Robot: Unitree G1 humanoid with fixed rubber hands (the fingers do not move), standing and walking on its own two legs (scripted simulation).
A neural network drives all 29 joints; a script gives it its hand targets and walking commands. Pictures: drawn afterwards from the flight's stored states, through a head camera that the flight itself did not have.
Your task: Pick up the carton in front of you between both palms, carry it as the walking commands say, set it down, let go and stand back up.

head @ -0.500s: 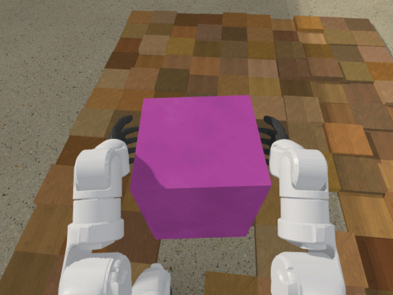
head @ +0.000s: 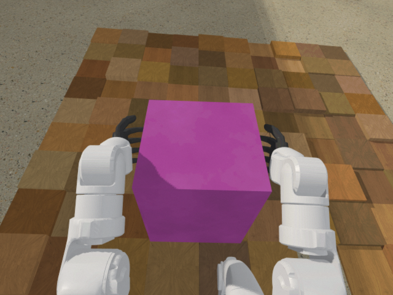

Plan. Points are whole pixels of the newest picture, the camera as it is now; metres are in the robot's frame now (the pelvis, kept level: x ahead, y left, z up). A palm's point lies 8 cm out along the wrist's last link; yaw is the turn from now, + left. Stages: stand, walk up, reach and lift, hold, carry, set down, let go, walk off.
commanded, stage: carry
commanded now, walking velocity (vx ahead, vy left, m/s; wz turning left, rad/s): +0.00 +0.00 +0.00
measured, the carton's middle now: (198, 176) +0.35 -0.02 +0.02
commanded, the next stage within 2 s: none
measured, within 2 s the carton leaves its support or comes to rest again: neither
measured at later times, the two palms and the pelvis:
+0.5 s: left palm (113, 33) +0.62 +0.17 +0.18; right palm (244, 34) +0.64 -0.12 +0.18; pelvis +0.24 +0.00 +0.02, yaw +2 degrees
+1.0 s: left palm (124, 41) +0.65 +0.16 +0.15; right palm (245, 47) +0.65 -0.14 +0.14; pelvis +0.29 +0.01 +0.02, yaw +1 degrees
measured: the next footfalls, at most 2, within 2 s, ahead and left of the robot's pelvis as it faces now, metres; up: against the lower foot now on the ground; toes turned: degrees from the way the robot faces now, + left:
right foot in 0.16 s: +0.32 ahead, -0.11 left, +0.04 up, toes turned -3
left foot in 0.48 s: +0.32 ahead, +0.10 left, +0.03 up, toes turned +4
